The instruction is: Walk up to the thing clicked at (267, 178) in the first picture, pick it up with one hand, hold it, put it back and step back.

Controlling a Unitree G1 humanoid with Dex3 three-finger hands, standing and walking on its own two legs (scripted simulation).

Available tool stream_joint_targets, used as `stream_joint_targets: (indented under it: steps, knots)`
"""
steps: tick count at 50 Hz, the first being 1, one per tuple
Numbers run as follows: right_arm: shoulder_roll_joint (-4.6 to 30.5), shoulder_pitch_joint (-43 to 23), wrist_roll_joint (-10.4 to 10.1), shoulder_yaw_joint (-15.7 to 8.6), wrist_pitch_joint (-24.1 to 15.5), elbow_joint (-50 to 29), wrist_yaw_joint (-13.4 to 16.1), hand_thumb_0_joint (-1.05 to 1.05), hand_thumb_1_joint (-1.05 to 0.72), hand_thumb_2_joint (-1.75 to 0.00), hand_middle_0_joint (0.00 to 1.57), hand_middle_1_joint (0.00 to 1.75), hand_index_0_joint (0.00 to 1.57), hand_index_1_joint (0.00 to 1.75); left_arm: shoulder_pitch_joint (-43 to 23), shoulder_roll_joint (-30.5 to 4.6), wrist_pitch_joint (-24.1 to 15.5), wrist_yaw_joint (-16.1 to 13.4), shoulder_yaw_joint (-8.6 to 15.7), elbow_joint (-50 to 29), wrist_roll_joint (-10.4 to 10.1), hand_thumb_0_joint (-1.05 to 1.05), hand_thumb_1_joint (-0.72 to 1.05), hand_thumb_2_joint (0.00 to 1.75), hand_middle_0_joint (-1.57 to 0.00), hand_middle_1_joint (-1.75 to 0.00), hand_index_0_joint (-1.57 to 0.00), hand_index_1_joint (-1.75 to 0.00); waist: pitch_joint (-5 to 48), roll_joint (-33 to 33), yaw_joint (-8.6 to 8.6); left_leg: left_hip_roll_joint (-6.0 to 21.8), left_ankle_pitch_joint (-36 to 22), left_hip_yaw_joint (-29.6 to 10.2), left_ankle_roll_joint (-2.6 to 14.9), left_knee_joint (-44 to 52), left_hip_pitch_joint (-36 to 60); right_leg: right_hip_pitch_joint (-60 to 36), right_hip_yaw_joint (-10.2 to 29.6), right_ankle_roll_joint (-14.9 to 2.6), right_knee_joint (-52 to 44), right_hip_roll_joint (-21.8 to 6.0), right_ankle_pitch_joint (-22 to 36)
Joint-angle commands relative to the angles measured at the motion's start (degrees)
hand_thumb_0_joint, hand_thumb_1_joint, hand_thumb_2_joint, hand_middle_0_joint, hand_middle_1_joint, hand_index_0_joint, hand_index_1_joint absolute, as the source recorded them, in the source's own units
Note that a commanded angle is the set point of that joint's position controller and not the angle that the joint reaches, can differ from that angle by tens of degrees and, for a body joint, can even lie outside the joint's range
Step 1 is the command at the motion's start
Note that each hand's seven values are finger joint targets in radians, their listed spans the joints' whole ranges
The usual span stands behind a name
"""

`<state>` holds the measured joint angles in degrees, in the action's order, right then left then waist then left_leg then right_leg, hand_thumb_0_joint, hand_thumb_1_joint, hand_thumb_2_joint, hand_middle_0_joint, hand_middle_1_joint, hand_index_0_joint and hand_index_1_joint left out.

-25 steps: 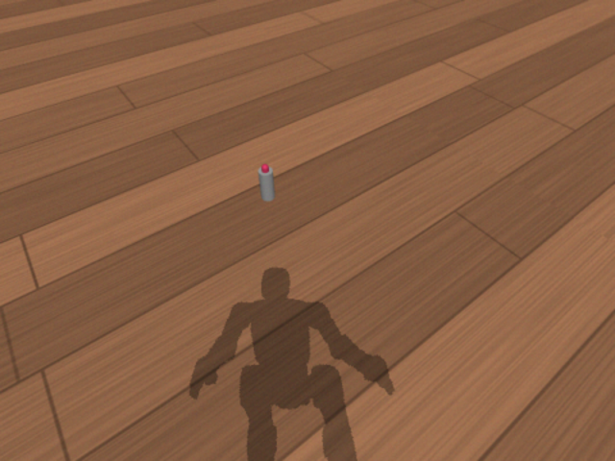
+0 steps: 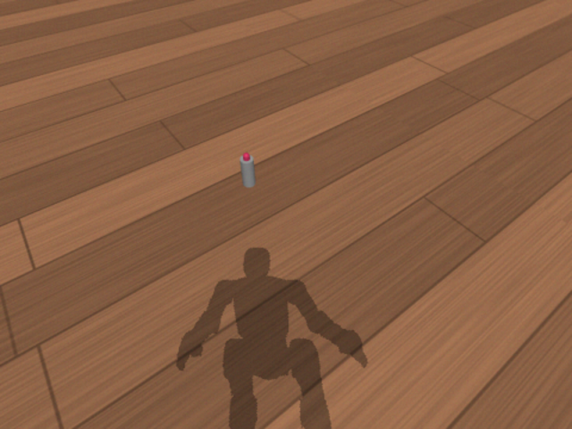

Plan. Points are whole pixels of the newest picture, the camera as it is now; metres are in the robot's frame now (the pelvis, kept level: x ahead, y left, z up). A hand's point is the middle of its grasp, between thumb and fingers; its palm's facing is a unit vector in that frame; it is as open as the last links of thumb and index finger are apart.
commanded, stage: stand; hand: left
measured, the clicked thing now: (247, 168) +1.35 +0.20 -0.68
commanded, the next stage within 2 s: walk up in 0.62 s
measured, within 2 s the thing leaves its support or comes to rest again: neither
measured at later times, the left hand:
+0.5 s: hand out of the picture +0.08 +0.25 -0.16, palm faces -0.03 -0.94 -0.33, open 7.4 cm
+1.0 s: hand out of the picture +0.11 +0.25 -0.14, palm faces +0.02 -0.91 -0.42, open 7.4 cm
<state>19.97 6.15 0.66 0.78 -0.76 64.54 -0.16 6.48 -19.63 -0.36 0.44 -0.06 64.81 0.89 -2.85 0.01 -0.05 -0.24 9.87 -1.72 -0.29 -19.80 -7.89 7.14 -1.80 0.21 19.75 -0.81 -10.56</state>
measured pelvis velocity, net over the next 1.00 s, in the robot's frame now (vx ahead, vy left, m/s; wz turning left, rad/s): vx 0.10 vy -0.04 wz -0.01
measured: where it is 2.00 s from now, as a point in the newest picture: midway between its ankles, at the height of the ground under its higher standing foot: (303, 327)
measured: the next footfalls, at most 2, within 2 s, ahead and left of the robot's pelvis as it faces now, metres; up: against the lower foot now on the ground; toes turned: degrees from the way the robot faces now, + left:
left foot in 1.22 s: +0.39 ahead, +0.07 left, +0.00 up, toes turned +4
right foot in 1.68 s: +0.57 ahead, -0.20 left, +0.00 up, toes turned -5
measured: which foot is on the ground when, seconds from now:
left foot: down 0.00-0.86, up 0.88-1.00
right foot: down 0.00-1.00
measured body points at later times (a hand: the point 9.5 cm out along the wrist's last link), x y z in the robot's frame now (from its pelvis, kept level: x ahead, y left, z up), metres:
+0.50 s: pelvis +0.01 +0.00 +0.00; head +0.02 +0.00 +0.45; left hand +0.08 +0.30 -0.13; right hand +0.08 -0.30 -0.13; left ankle +0.01 +0.12 -0.75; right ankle +0.00 -0.12 -0.75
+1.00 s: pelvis +0.10 -0.04 -0.01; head +0.11 -0.06 +0.44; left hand +0.11 +0.30 -0.11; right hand +0.17 -0.36 -0.14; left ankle +0.08 +0.10 -0.68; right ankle +0.02 -0.12 -0.75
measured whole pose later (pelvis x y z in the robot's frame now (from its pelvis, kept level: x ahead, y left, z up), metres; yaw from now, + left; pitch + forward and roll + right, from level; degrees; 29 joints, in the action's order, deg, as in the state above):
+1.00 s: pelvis +0.10 -0.04 -0.01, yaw +0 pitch -1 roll +1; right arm 24.3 12.2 1.4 -4.1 -0.5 58.0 -3.0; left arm 18.4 -22.5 -4.8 2.2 4.5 56.9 1.9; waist -2.7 2.2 -2.5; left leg -2.3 22.0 -3.9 2.3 -56.4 -23.1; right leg 0.9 -4.4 -2.4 20.9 0.6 -18.8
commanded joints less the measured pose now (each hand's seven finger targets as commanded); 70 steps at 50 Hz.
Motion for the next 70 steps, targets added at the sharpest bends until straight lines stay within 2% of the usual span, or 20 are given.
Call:
stream_joint_targets:
  steps: [1,30,31,33,36,39,42,43,44,45,49,51,56,59,61,62,63,64,67,70]
  knots:
    - [11.9,-2.4,-0.2,-2.4,-1.1,-3.5,0.7,0.00,-0.90,-0.90,0.20,0.30,0.20,0.30,-1.7,-12.4,-1.4,-0.8,2.3,-3.2,-0.2,0.00,0.90,0.90,-0.20,-0.30,-0.20,-0.30,4.1,-0.2,-0.33,6.7,-5.4,-5.1,1.47,3.0,0.2,-1.0,6.0,-1.60,-3.9,-6.8,3.6]
    - [12.1,-1.7,-0.2,-2.3,-1.2,-3.5,0.9,0.00,-0.90,-0.90,0.20,0.30,0.20,0.30,-1.6,-12.1,-1.3,-0.9,2.5,-3.4,-0.2,0.00,0.90,0.90,-0.20,-0.30,-0.20,-0.30,4.6,0.6,-0.26,7.1,-9.3,-5.1,1.49,3.5,0.7,-3.0,5.4,-1.39,-3.4,-6.9,7.4]
    - [17.5,2.9,0.7,-6.3,-2.0,-6.2,-0.7,0.00,-0.90,-0.90,0.20,0.30,0.20,0.30,1.8,-17.8,-2.2,1.0,6.3,-6.6,0.7,0.00,0.90,0.90,-0.20,-0.30,-0.20,-0.30,11.0,-0.1,-0.24,5.4,22.3,-6.8,6.31,-0.3,2.1,-3.5,3.7,-3.59,2.3,-3.9,-20.9]
    - [17.7,2.5,1.4,-7.0,-2.0,-6.4,-1.6,0.00,-0.90,-0.90,0.20,0.30,0.20,0.30,-0.2,-16.2,-2.4,1.8,6.4,-7.2,1.3,0.00,0.90,0.90,-0.20,-0.30,-0.20,-0.30,2.7,2.9,-0.14,7.4,33.4,-11.6,7.86,1.8,-4.5,7.3,4.7,-4.33,7.4,-3.8,-29.6]
    - [18.3,2.5,1.4,-8.4,-2.5,-8.2,-2.0,0.00,-0.90,-0.90,0.20,0.30,0.20,0.30,-2.0,-13.5,-2.7,2.4,6.4,-9.9,1.3,0.00,0.90,0.90,-0.20,-0.30,-0.20,-0.30,-5.2,7.2,0.35,14.4,28.4,-20.1,11.89,6.5,-1.5,18.6,-0.3,-3.07,17.4,-1.4,-14.6]
    - [18.6,4.0,1.5,-9.4,-2.6,-9.9,-2.3,0.00,-0.90,-0.90,0.20,0.30,0.20,0.30,-0.6,-14.3,-3.3,2.8,6.6,-11.0,1.1,0.00,0.90,0.90,-0.20,-0.30,-0.20,-0.30,-2.2,7.8,1.19,16.7,25.9,-22.0,14.23,8.1,4.9,19.6,1.7,-2.66,13.4,-3.0,-16.7]
    - [16.5,-5.7,1.3,-8.6,-1.6,-13.7,-3.1,0.00,-0.90,-0.90,0.20,0.30,0.20,0.30,13.2,-15.1,-4.1,2.7,8.1,-7.6,1.0,0.00,0.90,0.90,-0.20,-0.30,-0.20,-0.30,-0.4,6.4,-7.87,8.7,25.2,-8.4,8.78,-4.3,-14.7,-8.0,0.3,-4.06,1.0,-1.4,-11.5]
    - [10.4,-7.1,0.7,-6.8,-1.7,-15.3,-3.3,0.00,-0.90,-0.90,0.20,0.30,0.20,0.30,21.9,-19.4,-4.9,1.8,9.5,-4.7,1.8,0.00,0.90,0.90,-0.20,-0.30,-0.20,-0.30,0.7,-10.9,-11.41,-0.2,20.6,0.8,4.88,-27.6,-27.5,-19.8,15.4,-4.16,-7.5,-9.4,-19.5]
    - [9.1,-8.0,0.8,-5.9,-1.8,-17.1,-2.7,0.00,-0.90,-0.90,0.20,0.30,0.20,0.30,21.5,-23.5,-5.5,1.1,9.8,-6.1,2.1,0.00,0.90,0.90,-0.20,-0.30,-0.20,-0.30,-4.2,-14.0,-10.20,-5.8,21.9,-0.3,2.48,-36.7,-42.7,-23.0,31.9,-6.72,-11.7,-19.8,-12.6]
    - [12.4,-6.0,0.7,-6.4,-1.9,-16.4,-2.0,0.00,-0.90,-0.90,0.20,0.30,0.20,0.30,16.4,-22.4,-5.4,0.9,9.3,-8.7,1.7,0.00,0.90,0.90,-0.20,-0.30,-0.20,-0.30,-5.9,-4.4,-8.04,-0.9,18.5,-6.2,2.13,-38.3,-42.0,-19.5,33.9,-10.52,-11.6,-24.8,-9.0]
    - [13.2,1.4,0.1,-6.7,-2.0,-13.3,-2.8,0.00,-0.90,-0.90,0.20,0.30,0.20,0.30,10.8,-16.7,-5.7,0.1,7.5,-12.1,-0.2,0.00,0.90,0.90,-0.20,-0.30,-0.20,-0.30,-2.9,-4.6,-1.53,0.2,8.4,-5.7,2.48,-37.7,-33.4,-19.8,8.7,-3.79,-5.7,-11.9,24.4]
    - [12.7,0.4,-0.1,-6.3,-1.3,-14.6,-3.6,0.00,-0.90,-0.90,0.20,0.30,0.20,0.30,9.6,-16.4,-5.5,0.1,7.4,-13.5,-0.2,0.00,0.90,0.90,-0.20,-0.30,-0.20,-0.30,-2.7,-6.3,-1.24,-0.5,5.0,-1.4,1.74,-31.5,-28.4,-15.0,3.0,-4.00,-6.2,-8.9,25.9]
    - [10.8,-5.8,0.5,-6.3,-1.2,-18.7,-4.6,0.00,-0.90,-0.90,0.20,0.30,0.20,0.30,11.1,-17.5,-5.0,0.5,7.0,-15.4,-0.1,0.00,0.90,0.90,-0.20,-0.30,-0.20,-0.30,-4.3,-8.5,-3.51,1.0,-4.9,5.0,2.09,-13.1,-15.7,-5.9,0.5,-5.50,-8.8,-9.9,19.8]
    - [12.9,2.7,1.3,-8.1,-1.7,-16.8,-4.1,0.00,-0.90,-0.90,0.20,0.30,0.20,0.30,11.4,-18.0,-4.9,0.1,6.9,-16.1,-1.1,0.00,0.90,0.90,-0.20,-0.30,-0.20,-0.30,1.9,-4.5,0.26,0.1,-8.7,5.8,5.20,-10.9,-3.3,-5.4,0.8,-6.53,3.4,-11.4,28.0]
    - [15.8,15.0,2.5,-9.9,-2.0,-14.5,-3.3,0.00,-0.90,-0.90,0.20,0.30,0.20,0.30,14.4,-16.3,-4.4,-0.3,5.7,-16.6,-1.8,0.00,0.90,0.90,-0.20,-0.30,-0.20,-0.30,10.5,1.7,5.42,-0.7,-4.4,4.1,9.11,-10.2,14.9,1.9,-3.1,-4.33,25.0,-7.4,29.4]
    - [18.4,19.9,3.4,-11.4,-1.9,-15.1,-2.8,0.00,-0.90,-0.90,0.20,0.30,0.20,0.30,16.8,-13.8,-4.2,-0.3,5.3,-17.2,-2.4,0.00,0.90,0.90,-0.20,-0.30,-0.20,-0.30,14.4,8.5,7.56,8.0,4.8,-10.0,13.26,-7.9,23.6,12.9,-3.0,-2.58,40.6,-1.6,13.0]
    - [22.2,20.4,2.5,-11.8,-2.3,-16.8,-2.4,0.00,-0.90,-0.90,0.20,0.30,0.20,0.30,20.8,-13.3,-4.1,-0.4,5.5,-17.9,-3.2,0.00,0.90,0.90,-0.20,-0.30,-0.20,-0.30,18.6,14.0,6.78,23.3,8.5,-40.2,21.77,-1.9,30.2,25.0,2.4,-1.00,54.6,8.8,-19.4]
    - [21.9,16.3,-0.1,-12.5,-2.6,-17.6,-1.9,0.00,-0.90,-0.90,0.20,0.30,0.20,0.30,18.8,-18.2,-3.7,-1.1,5.7,-16.9,-2.6,0.00,0.90,0.90,-0.20,-0.30,-0.20,-0.30,16.5,7.8,5.31,26.3,18.7,-44.1,23.79,4.0,23.9,25.5,9.3,-3.81,59.3,2.1,-21.0]
    - [16.2,7.7,-0.9,-8.9,-3.0,-19.3,-1.3,0.00,-0.90,-0.90,0.20,0.30,0.20,0.30,15.3,-16.2,-4.6,0.5,5.1,-16.7,-2.1,0.00,0.90,0.90,-0.20,-0.30,-0.20,-0.30,-0.5,0.5,1.41,17.4,6.4,-17.7,13.30,6.6,-0.1,21.2,11.9,-4.04,50.7,-2.0,-10.5]
    - [14.2,7.2,-0.5,-8.1,-4.5,-19.4,-1.7,0.00,-0.90,-0.90,0.20,0.30,0.20,0.30,19.2,-14.3,-3.8,1.7,5.4,-15.9,-1.7,0.00,0.90,0.90,-0.20,-0.30,-0.20,-0.30,-3.4,3.3,-0.88,12.4,-0.7,-6.8,11.78,8.6,-7.6,16.4,7.2,-2.14,44.7,-2.4,-6.0]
